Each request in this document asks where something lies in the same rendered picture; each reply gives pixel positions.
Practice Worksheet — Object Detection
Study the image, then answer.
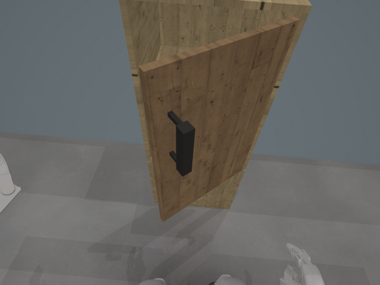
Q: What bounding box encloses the handle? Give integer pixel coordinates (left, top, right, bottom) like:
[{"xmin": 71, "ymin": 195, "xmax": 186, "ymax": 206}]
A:
[{"xmin": 167, "ymin": 111, "xmax": 195, "ymax": 177}]

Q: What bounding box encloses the robot right shin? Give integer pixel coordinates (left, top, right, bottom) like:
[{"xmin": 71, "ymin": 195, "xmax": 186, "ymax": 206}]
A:
[{"xmin": 217, "ymin": 274, "xmax": 231, "ymax": 281}]

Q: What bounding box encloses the cupboard door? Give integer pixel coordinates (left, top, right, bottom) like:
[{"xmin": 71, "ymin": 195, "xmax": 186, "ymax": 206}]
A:
[{"xmin": 138, "ymin": 17, "xmax": 300, "ymax": 222}]

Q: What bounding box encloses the left robot hand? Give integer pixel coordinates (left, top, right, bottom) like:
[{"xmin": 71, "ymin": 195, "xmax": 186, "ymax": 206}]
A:
[{"xmin": 0, "ymin": 153, "xmax": 21, "ymax": 214}]

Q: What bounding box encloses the right robot hand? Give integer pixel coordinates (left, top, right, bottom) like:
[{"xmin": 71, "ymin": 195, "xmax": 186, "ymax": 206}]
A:
[{"xmin": 280, "ymin": 243, "xmax": 325, "ymax": 285}]

